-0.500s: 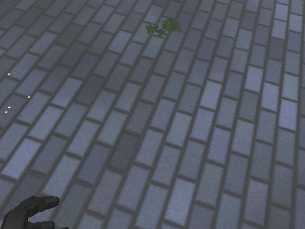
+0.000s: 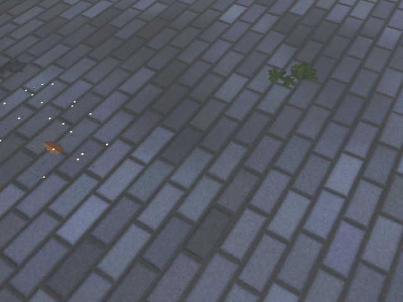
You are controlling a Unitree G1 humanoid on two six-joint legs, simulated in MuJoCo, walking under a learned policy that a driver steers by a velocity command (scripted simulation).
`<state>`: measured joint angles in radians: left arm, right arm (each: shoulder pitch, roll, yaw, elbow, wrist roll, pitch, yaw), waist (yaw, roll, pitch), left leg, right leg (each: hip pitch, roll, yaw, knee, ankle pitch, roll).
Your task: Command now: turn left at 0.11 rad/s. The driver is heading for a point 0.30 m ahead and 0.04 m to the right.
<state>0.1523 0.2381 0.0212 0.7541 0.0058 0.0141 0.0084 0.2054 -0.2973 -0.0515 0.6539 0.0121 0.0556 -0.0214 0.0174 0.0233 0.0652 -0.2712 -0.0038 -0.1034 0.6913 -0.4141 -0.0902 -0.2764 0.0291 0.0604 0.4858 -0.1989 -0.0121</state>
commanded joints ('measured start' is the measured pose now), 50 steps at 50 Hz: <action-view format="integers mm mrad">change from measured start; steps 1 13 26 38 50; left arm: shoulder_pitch -7 -15 -1 12 -40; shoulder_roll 174 117 145 99 164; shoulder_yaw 39 22 59 20 61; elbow -44 23 -61 -115 -86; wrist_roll -13 4 -35 14 15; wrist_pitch -8 -28 18 -32 -5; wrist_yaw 3 -2 -44 11 42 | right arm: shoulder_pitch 27 46 -71 4 -31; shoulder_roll -66 -59 -165 -62 -99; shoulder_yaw -19 1 -64 -34 -51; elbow -30 20 -35 26 -10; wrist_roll -4 -31 -6 0 11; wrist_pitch -25 -66 -40 -33 -20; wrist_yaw -3 -3 -51 -26 -16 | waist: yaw -13 -3 -12 -30 20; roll -189 22 106 -98 -86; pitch -126 -54 -87 -201 -39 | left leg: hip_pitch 100 9 120 -196 -375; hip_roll -17 47 304 65 123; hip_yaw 64 -38 10 23 42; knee -318 -275 -248 440 320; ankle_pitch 196 231 658 90 55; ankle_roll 31 105 247 14 -39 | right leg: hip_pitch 107 79 -162 123 235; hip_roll -189 -51 -83 -209 -320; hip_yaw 210 28 -102 133 53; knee -114 -16 334 -134 -256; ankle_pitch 152 88 -208 447 170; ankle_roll -152 10 40 -189 -250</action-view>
